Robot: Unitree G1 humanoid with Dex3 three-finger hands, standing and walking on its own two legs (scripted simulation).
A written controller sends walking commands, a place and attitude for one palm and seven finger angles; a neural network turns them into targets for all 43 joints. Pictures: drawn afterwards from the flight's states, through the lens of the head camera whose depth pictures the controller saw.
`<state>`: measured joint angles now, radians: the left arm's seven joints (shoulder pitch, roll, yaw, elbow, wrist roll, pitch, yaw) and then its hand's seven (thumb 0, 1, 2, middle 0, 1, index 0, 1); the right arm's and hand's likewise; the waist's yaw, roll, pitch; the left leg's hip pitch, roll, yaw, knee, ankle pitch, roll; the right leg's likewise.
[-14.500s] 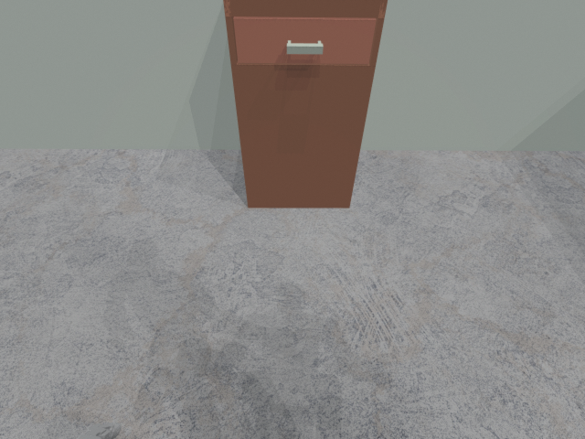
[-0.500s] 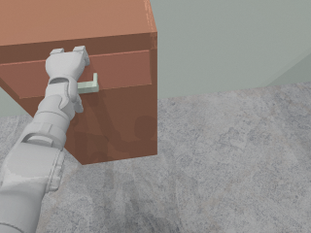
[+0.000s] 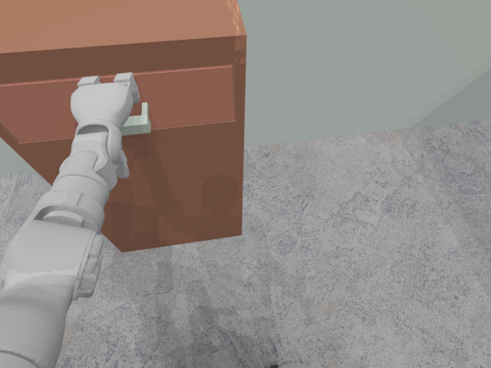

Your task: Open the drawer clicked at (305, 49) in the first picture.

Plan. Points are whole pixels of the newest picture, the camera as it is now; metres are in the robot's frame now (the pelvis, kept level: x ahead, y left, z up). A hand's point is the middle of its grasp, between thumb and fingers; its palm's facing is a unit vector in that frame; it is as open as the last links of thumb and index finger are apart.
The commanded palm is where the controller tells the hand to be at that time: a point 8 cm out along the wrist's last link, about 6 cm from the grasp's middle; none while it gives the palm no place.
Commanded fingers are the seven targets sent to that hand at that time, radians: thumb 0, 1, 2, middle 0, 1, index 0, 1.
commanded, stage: lower the fingers behind the handle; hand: left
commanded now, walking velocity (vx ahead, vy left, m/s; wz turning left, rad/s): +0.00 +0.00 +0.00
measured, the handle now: (118, 118) +0.57 +0.20 +0.03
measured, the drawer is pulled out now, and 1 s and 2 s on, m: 0.00 0.00 0.00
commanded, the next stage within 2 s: close the thumb around the handle in 1.16 s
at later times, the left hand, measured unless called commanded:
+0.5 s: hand (119, 136) +0.52 +0.19 +0.03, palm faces -0.03 -0.02 -1.00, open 13.8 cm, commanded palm +0.51 +0.19 +0.08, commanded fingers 0.00 -0.50 0.30 -0.30 -1.20 -0.30 -1.20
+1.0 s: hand (124, 144) +0.52 +0.19 +0.01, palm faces -0.05 -0.02 -1.00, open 13.8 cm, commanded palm +0.51 +0.18 +0.06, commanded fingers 0.00 -0.50 0.30 -0.30 -1.20 -0.30 -1.20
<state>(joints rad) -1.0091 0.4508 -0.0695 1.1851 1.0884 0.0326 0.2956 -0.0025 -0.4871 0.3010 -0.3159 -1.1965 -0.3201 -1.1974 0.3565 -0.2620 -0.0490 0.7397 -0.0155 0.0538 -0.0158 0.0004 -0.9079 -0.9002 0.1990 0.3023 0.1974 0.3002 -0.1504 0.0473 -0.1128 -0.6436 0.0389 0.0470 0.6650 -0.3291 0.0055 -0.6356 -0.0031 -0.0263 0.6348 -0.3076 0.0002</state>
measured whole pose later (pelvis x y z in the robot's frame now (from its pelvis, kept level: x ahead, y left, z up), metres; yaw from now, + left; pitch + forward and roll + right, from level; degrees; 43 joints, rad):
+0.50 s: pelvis +0.00 +0.01 -0.01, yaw -1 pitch +21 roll -2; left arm -1.03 0.45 -0.07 1.22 1.10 0.06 0.34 0.00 -0.49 0.30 -0.33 -1.21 -0.32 -1.22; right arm 0.40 -0.25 -0.05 0.75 -0.03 0.04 0.00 0.00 -0.91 -0.90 0.20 0.30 0.20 0.30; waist -0.17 0.05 -0.14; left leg -0.76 0.04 0.05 0.76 -0.37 0.02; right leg -0.74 0.00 -0.02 0.70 -0.33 0.01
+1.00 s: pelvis -0.01 +0.01 -0.02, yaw +0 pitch +23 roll -2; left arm -1.04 0.46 -0.08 1.24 1.10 0.06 0.35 0.00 -0.49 0.30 -0.31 -1.20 -0.32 -1.20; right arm 0.38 -0.25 -0.04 0.75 -0.04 0.04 0.00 0.00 -0.91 -0.90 0.20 0.30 0.20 0.30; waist -0.18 0.06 -0.13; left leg -0.84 0.04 0.03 0.83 -0.39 0.02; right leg -0.81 0.00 -0.04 0.76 -0.35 0.01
